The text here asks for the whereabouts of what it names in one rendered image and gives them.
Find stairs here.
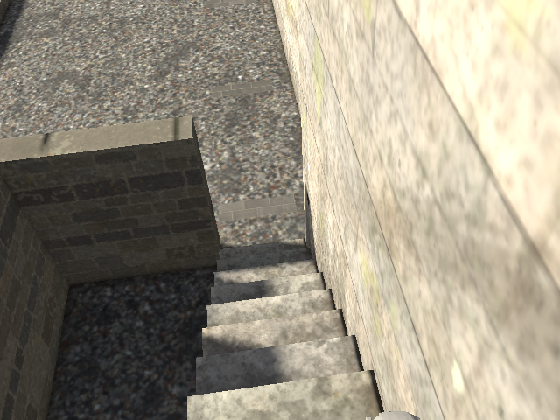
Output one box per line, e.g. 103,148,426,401
187,238,384,420

